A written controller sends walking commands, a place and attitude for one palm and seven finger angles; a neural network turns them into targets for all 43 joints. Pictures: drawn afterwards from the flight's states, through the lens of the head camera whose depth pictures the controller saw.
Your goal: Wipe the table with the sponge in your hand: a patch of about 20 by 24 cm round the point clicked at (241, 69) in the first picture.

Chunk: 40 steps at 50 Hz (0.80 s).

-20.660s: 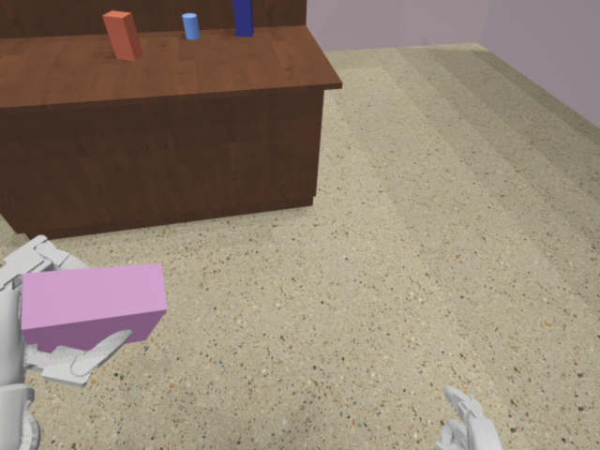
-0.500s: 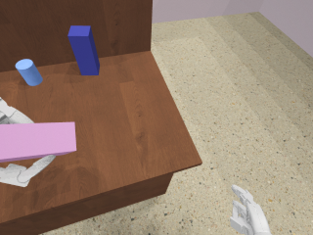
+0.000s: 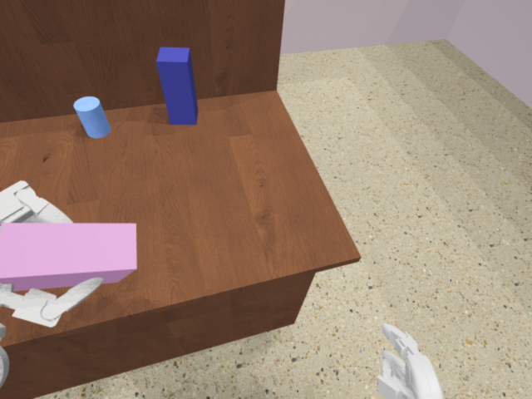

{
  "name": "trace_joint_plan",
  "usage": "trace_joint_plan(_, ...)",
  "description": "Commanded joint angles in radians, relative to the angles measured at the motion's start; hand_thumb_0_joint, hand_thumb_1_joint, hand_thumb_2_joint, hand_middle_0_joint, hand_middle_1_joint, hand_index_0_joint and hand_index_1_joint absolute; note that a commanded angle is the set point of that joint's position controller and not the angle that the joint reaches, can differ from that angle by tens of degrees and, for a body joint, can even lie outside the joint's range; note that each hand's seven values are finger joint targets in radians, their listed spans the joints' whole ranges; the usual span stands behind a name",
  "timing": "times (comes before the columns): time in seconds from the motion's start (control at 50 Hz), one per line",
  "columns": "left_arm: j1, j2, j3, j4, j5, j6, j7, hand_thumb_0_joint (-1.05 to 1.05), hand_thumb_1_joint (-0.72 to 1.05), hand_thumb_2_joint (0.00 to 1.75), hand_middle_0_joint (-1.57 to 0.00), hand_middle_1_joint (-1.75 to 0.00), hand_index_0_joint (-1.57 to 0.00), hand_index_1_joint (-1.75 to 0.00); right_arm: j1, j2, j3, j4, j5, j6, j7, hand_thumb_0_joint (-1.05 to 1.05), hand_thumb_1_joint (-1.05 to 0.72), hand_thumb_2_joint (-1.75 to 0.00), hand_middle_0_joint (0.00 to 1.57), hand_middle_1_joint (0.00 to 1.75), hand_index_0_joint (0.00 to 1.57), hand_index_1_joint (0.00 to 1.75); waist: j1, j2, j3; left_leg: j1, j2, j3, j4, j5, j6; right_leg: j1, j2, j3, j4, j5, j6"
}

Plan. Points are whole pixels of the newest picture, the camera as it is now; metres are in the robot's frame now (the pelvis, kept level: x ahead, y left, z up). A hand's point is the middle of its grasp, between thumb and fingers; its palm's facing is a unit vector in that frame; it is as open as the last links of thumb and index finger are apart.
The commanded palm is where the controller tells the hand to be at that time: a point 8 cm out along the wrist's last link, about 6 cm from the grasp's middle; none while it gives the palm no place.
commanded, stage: come to a stop and stand still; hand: left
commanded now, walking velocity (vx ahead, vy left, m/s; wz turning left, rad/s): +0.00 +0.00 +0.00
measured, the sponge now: (89, 258) +0.23 +0.23 +0.14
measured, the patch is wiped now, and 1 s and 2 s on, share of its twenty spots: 0.00 0.00 0.00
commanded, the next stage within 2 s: look again from close up in 0.42 s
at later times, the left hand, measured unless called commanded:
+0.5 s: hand (53, 276) +0.20 +0.24 +0.16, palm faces +0.33 -0.86 -0.38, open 9.2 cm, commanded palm +0.14 +0.27 +0.18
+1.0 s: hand (50, 259) +0.22 +0.26 +0.16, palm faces +0.31 -0.88 -0.36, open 9.2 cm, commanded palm +0.17 +0.29 +0.18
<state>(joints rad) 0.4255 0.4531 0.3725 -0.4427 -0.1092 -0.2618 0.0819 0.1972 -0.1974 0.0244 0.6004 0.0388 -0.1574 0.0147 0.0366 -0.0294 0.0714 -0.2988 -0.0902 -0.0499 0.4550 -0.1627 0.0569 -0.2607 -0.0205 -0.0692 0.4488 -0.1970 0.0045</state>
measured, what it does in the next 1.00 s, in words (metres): stands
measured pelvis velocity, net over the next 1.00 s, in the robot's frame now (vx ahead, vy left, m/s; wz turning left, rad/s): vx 0.00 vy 0.01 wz -0.01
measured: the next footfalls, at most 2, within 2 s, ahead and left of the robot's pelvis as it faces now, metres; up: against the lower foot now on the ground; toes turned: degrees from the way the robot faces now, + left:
none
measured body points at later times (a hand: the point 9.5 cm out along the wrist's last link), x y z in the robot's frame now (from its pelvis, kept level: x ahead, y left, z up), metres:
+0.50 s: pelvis -0.02 -0.01 +0.00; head +0.01 +0.01 +0.45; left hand +0.18 +0.29 +0.18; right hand +0.17 -0.24 -0.07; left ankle +0.05 +0.07 -0.74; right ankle +0.02 -0.12 -0.74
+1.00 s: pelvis +0.00 +0.01 +0.00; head +0.03 +0.04 +0.45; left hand +0.19 +0.30 +0.18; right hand +0.20 -0.22 -0.06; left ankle +0.05 +0.07 -0.74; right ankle +0.02 -0.12 -0.74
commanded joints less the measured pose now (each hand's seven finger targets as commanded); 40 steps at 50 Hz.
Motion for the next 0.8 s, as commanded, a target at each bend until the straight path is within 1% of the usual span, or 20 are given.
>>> trace_joint_plan(0.0, -0.059, 0.146, 0.099, -0.181, -0.011, -0.071, 0.011, 0.00, 0.10, 1.30, -1.20, -1.60, -1.20, -1.60, -0.087, -0.153, -0.070, -0.156, 0.006, -0.080, -0.010, 0.00, -0.90, -0.90, 0.20, 0.30, 0.20, 0.30, -0.007, 0.097, -0.146, -0.023, 0.170, -0.195, -0.180, -0.237, -0.052, 0.078, -0.065, 0.094, -0.066, -0.096, -0.011)
trace_joint_plan(0.02, -0.055, 0.158, 0.108, -0.175, -0.008, -0.069, 0.014, 0.00, 0.10, 1.30, -1.20, -1.60, -1.20, -1.60, -0.094, -0.157, -0.071, -0.155, 0.010, -0.082, -0.011, 0.00, -0.90, -0.90, 0.20, 0.30, 0.20, 0.30, -0.009, 0.101, -0.148, -0.016, 0.168, -0.194, -0.185, -0.245, -0.051, 0.080, -0.064, 0.098, -0.069, -0.099, -0.011)
trace_joint_plan(0.04, -0.050, 0.121, 0.082, -0.170, -0.008, -0.075, 0.012, 0.00, 0.10, 1.30, -1.20, -1.60, -1.20, -1.60, -0.081, -0.154, -0.070, -0.152, 0.004, -0.086, -0.009, 0.00, -0.90, -0.90, 0.20, 0.30, 0.20, 0.30, -0.008, 0.086, -0.147, -0.032, 0.171, -0.196, -0.191, -0.266, -0.048, 0.090, -0.061, 0.087, -0.067, -0.099, -0.009)
trace_joint_plan(0.1, -0.066, 0.135, 0.082, -0.193, -0.004, -0.077, 0.011, 0.00, 0.10, 1.30, -1.20, -1.60, -1.20, -1.60, -0.081, -0.154, -0.073, -0.154, 0.007, -0.100, -0.009, 0.00, -0.90, -0.90, 0.20, 0.30, 0.20, 0.30, -0.010, 0.064, -0.136, -0.031, 0.158, -0.187, -0.167, -0.268, -0.037, 0.073, -0.067, 0.107, -0.094, -0.124, -0.011)
trace_joint_plan(0.12, -0.071, 0.169, 0.107, -0.199, 0.000, -0.074, 0.017, 0.00, 0.10, 1.30, -1.20, -1.60, -1.20, -1.60, -0.088, -0.162, -0.074, -0.152, 0.010, -0.101, -0.011, 0.00, -0.90, -0.90, 0.20, 0.30, 0.20, 0.30, -0.012, 0.095, -0.150, -0.023, 0.156, -0.185, -0.165, -0.259, -0.037, 0.083, -0.067, 0.115, -0.094, -0.120, -0.013)
trace_joint_plan(0.14, -0.063, 0.137, 0.088, -0.199, -0.001, -0.077, 0.015, 0.00, 0.10, 1.30, -1.20, -1.60, -1.20, -1.60, -0.075, -0.154, -0.073, -0.148, 0.002, -0.101, -0.011, 0.00, -0.90, -0.90, 0.20, 0.30, 0.20, 0.30, -0.011, 0.081, -0.155, -0.032, 0.156, -0.180, -0.162, -0.253, -0.036, 0.094, -0.067, 0.103, -0.090, -0.110, -0.013)
trace_joint_plan(0.22, -0.066, 0.190, 0.123, -0.234, -0.003, -0.069, 0.019, 0.00, 0.10, 1.30, -1.20, -1.60, -1.20, -1.60, -0.081, -0.161, -0.076, -0.149, 0.007, -0.109, -0.014, 0.00, -0.90, -0.90, 0.20, 0.30, 0.20, 0.30, -0.016, 0.114, -0.160, 0.003, 0.141, -0.171, -0.116, -0.195, -0.039, 0.063, -0.081, 0.131, -0.117, -0.112, -0.025)
trace_joint_plan(0.26, -0.059, 0.160, 0.103, -0.241, -0.009, -0.072, 0.015, 0.00, 0.10, 1.30, -1.20, -1.60, -1.20, -1.60, -0.078, -0.154, -0.075, -0.151, 0.004, -0.109, -0.016, 0.00, -0.90, -0.90, 0.20, 0.30, 0.20, 0.30, -0.014, 0.116, -0.157, 0.001, 0.140, -0.172, -0.114, -0.185, -0.039, 0.063, -0.082, 0.127, -0.116, -0.108, -0.026)
trace_joint_plan(0.32, -0.042, 0.181, 0.127, -0.228, -0.011, -0.065, 0.019, 0.00, 0.10, 1.30, -1.20, -1.60, -1.20, -1.60, -0.083, -0.157, -0.078, -0.147, 0.007, -0.109, -0.018, 0.00, -0.90, -0.90, 0.20, 0.30, 0.20, 0.30, -0.015, 0.124, -0.155, 0.017, 0.139, -0.171, -0.111, -0.177, -0.041, 0.049, -0.084, 0.132, -0.127, -0.117, -0.029)
trace_joint_plan(0.34, -0.038, 0.143, 0.099, -0.222, -0.014, -0.067, 0.015, 0.00, 0.10, 1.30, -1.20, -1.60, -1.20, -1.60, -0.078, -0.151, -0.075, -0.145, 0.004, -0.107, -0.018, 0.00, -0.90, -0.90, 0.20, 0.30, 0.20, 0.30, -0.014, 0.113, -0.148, 0.014, 0.142, -0.171, -0.118, -0.178, -0.040, 0.049, -0.081, 0.123, -0.126, -0.113, -0.028)
trace_joint_plan(0.42, -0.028, 0.162, 0.117, -0.194, -0.018, -0.056, 0.016, 0.00, 0.10, 1.30, -1.20, -1.60, -1.20, -1.60, -0.089, -0.155, -0.079, -0.144, 0.010, -0.107, -0.022, 0.00, -0.90, -0.90, 0.20, 0.30, 0.20, 0.30, -0.014, 0.088, -0.147, 0.039, 0.135, -0.159, -0.108, -0.142, -0.041, 0.042, -0.087, 0.133, -0.144, -0.102, -0.029)
trace_joint_plan(0.44, -0.023, 0.129, 0.094, -0.195, -0.020, -0.057, 0.012, 0.00, 0.10, 1.30, -1.20, -1.60, -1.20, -1.60, -0.083, -0.150, -0.078, -0.142, 0.005, -0.104, -0.022, 0.00, -0.90, -0.90, 0.20, 0.30, 0.20, 0.30, -0.013, 0.080, -0.154, 0.035, 0.136, -0.154, -0.111, -0.132, -0.039, 0.057, -0.084, 0.125, -0.141, -0.086, -0.027)
trace_joint_plan(0.48, -0.031, 0.133, 0.097, -0.192, -0.024, -0.051, 0.011, 0.00, 0.10, 1.30, -1.20, -1.60, -1.20, -1.60, -0.087, -0.150, -0.080, -0.145, 0.008, -0.104, -0.024, 0.00, -0.90, -0.90, 0.20, 0.30, 0.20, 0.30, -0.012, 0.052, -0.151, 0.040, 0.132, -0.150, -0.103, -0.117, -0.039, 0.055, -0.090, 0.130, -0.151, -0.081, -0.026)
trace_joint_plan(0.52, -0.044, 0.147, 0.101, -0.205, -0.021, -0.048, 0.012, 0.00, 0.10, 1.30, -1.20, -1.60, -1.20, -1.60, -0.096, -0.157, -0.080, -0.145, 0.009, -0.102, -0.024, 0.00, -0.90, -0.90, 0.20, 0.30, 0.20, 0.30, -0.015, 0.085, -0.150, 0.055, 0.135, -0.154, -0.109, -0.100, -0.042, 0.053, -0.087, 0.126, -0.144, -0.066, -0.027)
trace_joint_plan(0.54, -0.040, 0.120, 0.079, -0.206, -0.020, -0.051, 0.009, 0.00, 0.10, 1.30, -1.20, -1.60, -1.20, -1.60, -0.093, -0.152, -0.078, -0.145, 0.006, -0.100, -0.024, 0.00, -0.90, -0.90, 0.20, 0.30, 0.20, 0.30, -0.013, 0.076, -0.154, 0.047, 0.139, -0.153, -0.116, -0.104, -0.039, 0.067, -0.082, 0.114, -0.136, -0.058, -0.023)
trace_joint_plan(0.6, -0.047, 0.127, 0.081, -0.216, -0.020, -0.043, 0.010, 0.00, 0.10, 1.30, -1.20, -1.60, -1.20, -1.60, -0.100, -0.151, -0.076, -0.151, 0.005, -0.099, -0.026, 0.00, -0.90, -0.90, 0.20, 0.30, 0.20, 0.30, -0.012, 0.073, -0.149, 0.046, 0.136, -0.156, -0.113, -0.092, -0.038, 0.072, -0.084, 0.127, -0.142, -0.043, -0.022)
trace_joint_plan(0.62, -0.056, 0.151, 0.098, -0.232, -0.017, -0.043, 0.013, 0.00, 0.10, 1.30, -1.20, -1.60, -1.20, -1.60, -0.100, -0.158, -0.078, -0.150, 0.006, -0.098, -0.025, 0.00, -0.90, -0.90, 0.20, 0.30, 0.20, 0.30, -0.014, 0.095, -0.160, 0.055, 0.137, -0.160, -0.114, -0.080, -0.042, 0.080, -0.081, 0.125, -0.134, -0.030, -0.024)
trace_joint_plan(0.64, -0.047, 0.131, 0.086, -0.228, -0.018, -0.045, 0.012, 0.00, 0.10, 1.30, -1.20, -1.60, -1.20, -1.60, -0.098, -0.151, -0.076, -0.149, 0.003, -0.095, -0.025, 0.00, -0.90, -0.90, 0.20, 0.30, 0.20, 0.30, -0.012, 0.087, -0.163, 0.051, 0.141, -0.158, -0.117, -0.073, -0.042, 0.090, -0.079, 0.116, -0.128, -0.018, -0.022)
trace_joint_plan(0.7, -0.034, 0.139, 0.096, -0.242, -0.021, -0.039, 0.011, 0.00, 0.10, 1.30, -1.20, -1.60, -1.20, -1.60, -0.101, -0.151, -0.078, -0.153, 0.002, -0.092, -0.027, 0.00, -0.90, -0.90, 0.20, 0.30, 0.20, 0.30, -0.010, 0.080, -0.187, 0.069, 0.136, -0.154, -0.102, -0.008, -0.046, 0.111, -0.085, 0.124, -0.123, 0.039, -0.024)
trace_joint_plan(0.78, -0.019, 0.137, 0.098, -0.256, -0.021, -0.034, 0.010, 0.00, 0.10, 1.30, -1.20, -1.60, -1.20, -1.60, -0.104, -0.152, -0.078, -0.154, 0.002, -0.082, -0.028, 0.00, -0.90, -0.90, 0.20, 0.30, 0.20, 0.30, -0.010, 0.108, -0.200, 0.085, 0.143, -0.152, -0.105, 0.052, -0.057, 0.128, -0.082, 0.114, -0.106, 0.081, -0.022)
